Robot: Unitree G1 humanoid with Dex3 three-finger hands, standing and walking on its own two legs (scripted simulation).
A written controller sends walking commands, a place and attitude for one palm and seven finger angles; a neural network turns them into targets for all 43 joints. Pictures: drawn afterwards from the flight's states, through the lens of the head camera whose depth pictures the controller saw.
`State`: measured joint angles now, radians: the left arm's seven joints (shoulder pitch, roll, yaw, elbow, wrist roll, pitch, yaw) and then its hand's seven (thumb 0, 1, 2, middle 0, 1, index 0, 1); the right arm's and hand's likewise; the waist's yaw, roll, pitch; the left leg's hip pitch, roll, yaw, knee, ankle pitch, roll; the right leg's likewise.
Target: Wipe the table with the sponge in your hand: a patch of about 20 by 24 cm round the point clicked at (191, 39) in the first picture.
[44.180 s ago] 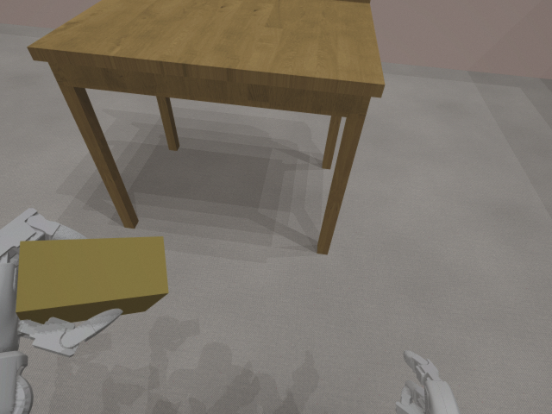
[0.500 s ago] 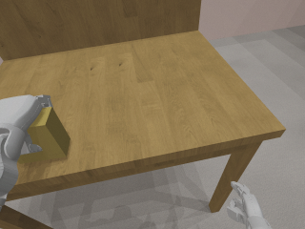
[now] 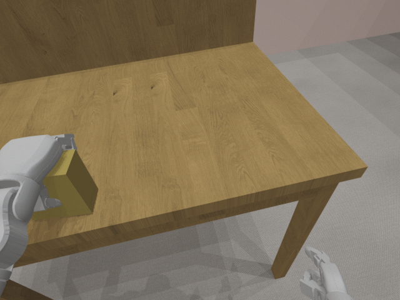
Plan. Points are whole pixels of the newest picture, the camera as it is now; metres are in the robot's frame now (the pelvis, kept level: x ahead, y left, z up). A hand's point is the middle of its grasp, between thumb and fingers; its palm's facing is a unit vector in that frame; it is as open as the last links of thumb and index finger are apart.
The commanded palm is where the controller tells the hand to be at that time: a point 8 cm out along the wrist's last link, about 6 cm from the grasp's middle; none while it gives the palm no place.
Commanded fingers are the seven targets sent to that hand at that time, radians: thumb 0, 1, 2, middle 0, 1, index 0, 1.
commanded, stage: lower the sponge onto the table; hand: left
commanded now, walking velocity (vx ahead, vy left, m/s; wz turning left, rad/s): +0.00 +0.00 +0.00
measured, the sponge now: (58, 192) +0.25 +0.33 +0.10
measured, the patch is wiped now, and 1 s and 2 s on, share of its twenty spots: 0.00 0.25 0.40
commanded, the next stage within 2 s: wipe forward along the first lane in 0.04 s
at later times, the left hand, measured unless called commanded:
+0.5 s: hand (47, 161) +0.28 +0.35 +0.15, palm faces -0.04 +0.02 -1.00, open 10.1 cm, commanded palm +0.27 +0.34 +0.20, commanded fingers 0.00 0.10 1.30 -1.20 -1.60 -1.20 -1.60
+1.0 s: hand (53, 144) +0.33 +0.37 +0.14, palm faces -0.08 +0.00 -1.00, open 10.1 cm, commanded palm +0.32 +0.37 +0.18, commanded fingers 0.00 0.10 1.30 -1.20 -1.60 -1.20 -1.60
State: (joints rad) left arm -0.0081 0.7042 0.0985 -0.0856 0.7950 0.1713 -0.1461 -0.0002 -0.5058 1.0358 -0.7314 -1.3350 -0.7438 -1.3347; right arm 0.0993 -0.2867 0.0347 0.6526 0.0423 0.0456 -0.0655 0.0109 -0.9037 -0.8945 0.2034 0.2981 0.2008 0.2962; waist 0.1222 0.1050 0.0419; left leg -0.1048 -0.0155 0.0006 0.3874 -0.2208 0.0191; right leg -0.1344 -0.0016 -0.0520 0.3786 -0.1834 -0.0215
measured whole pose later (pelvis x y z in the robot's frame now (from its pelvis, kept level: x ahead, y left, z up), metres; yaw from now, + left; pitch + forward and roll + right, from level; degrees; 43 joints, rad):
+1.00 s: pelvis +0.00 -0.01 +0.00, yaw +1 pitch +2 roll +0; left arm -0.44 0.75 0.12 0.52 0.90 0.07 -0.16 0.02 -0.52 1.04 -0.74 -1.32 -0.75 -1.33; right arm 0.17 -0.32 0.00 0.69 0.07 0.10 -0.08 0.01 -0.90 -0.89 0.20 0.30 0.20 0.30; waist 0.06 0.08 0.00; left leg -0.24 0.00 -0.02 0.44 -0.24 0.01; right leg -0.25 0.01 -0.07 0.41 -0.19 -0.03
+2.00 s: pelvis +0.01 +0.01 -0.01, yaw +0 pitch +10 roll -2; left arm -0.81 0.89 0.09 0.99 1.03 -0.14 -0.13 0.02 -0.55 1.07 -0.76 -1.31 -0.77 -1.33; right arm 0.34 -0.32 -0.03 0.71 0.08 0.16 -0.07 0.00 -0.90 -0.89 0.20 0.30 0.20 0.30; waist 0.00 0.05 -0.06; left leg -0.43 -0.01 0.00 0.52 -0.27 0.04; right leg -0.42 0.01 -0.05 0.42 -0.18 -0.01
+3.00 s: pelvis +0.04 +0.01 +0.00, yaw +0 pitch +4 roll -1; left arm -0.50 0.64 -0.01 0.44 0.92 0.21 -0.12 0.00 -0.50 1.07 -0.69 -1.38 -0.70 -1.41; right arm 0.21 -0.32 0.00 0.66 0.07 0.13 -0.02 0.01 -0.91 -0.89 0.20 0.30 0.20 0.30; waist 0.04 0.09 -0.04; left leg -0.20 -0.02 0.00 0.40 -0.27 0.03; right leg -0.21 0.00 -0.05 0.36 -0.22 -0.01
